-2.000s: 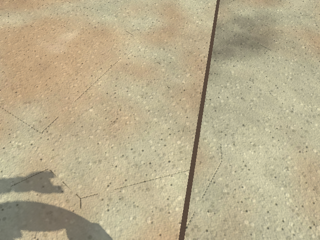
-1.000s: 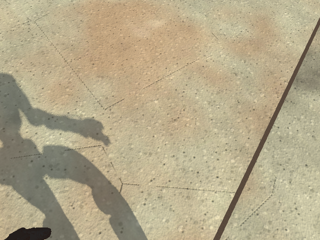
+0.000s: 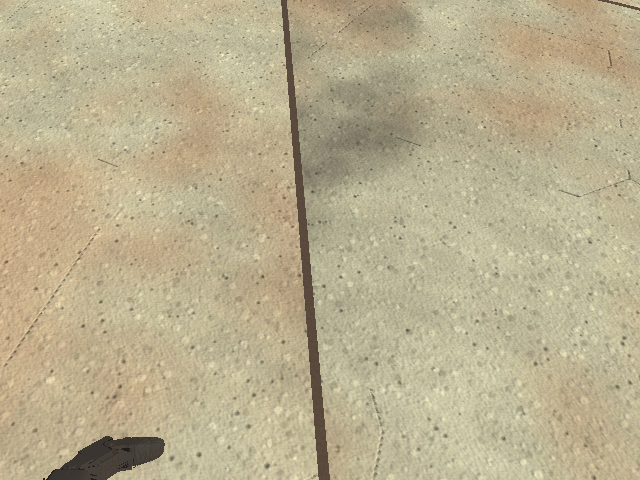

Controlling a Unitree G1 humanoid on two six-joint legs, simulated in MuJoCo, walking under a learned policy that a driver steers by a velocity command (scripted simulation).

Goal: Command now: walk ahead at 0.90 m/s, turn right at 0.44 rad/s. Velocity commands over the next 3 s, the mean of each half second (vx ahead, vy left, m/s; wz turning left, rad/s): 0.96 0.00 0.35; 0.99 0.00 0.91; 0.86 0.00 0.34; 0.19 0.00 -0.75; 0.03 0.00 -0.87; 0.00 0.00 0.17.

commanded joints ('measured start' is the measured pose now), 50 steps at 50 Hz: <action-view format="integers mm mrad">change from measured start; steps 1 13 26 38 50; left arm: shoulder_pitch -182 191 123 -84 297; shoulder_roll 56 9 277 64 199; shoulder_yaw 9 38 83 -7 83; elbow -143 120 107 -110 -59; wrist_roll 6 47 49 77 57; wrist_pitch -29 -83 -42 -92 -96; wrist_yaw -13 40 139 95 70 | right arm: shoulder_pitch -9 -109 -18 -237 -90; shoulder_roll -235 -40 -247 -131 -80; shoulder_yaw -41 -22 -100 -56 -15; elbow -18 -71 -152 -210 -234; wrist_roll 11 77 71 48 108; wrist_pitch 2 40 55 -13 18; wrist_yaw -16 16 71 -1 -2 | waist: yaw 92 78 -149 119 199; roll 187 -51 -143 -27 -365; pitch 136 66 -112 120 -301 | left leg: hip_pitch -116 -939 -411 -770 -1191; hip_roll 284 186 -91 -62 -33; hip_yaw -60 -395 -107 -639 -460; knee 91 1195 637 37 1381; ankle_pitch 1495 319 452 265 44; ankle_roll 154 91 231 359 103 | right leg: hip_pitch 134 615 795 289 1236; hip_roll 125 -150 -176 17 -364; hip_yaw -165 52 -210 96 1043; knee -109 -690 -121 6 -625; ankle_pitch -143 -39 1357 -39 -976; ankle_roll -72 -51 82 130 -132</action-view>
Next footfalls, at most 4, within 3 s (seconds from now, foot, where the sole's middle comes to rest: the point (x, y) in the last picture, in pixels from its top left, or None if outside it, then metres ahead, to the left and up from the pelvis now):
0.08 right None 0.25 -0.12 -0.75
0.54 left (256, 388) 0.68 0.07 -0.74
0.94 right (254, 235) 1.11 0.05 -0.74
1.42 left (55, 227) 1.18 0.56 -0.75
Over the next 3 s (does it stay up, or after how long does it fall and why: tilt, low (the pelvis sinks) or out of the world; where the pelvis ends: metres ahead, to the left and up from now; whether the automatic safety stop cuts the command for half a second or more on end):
stays up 1.31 0.55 0.03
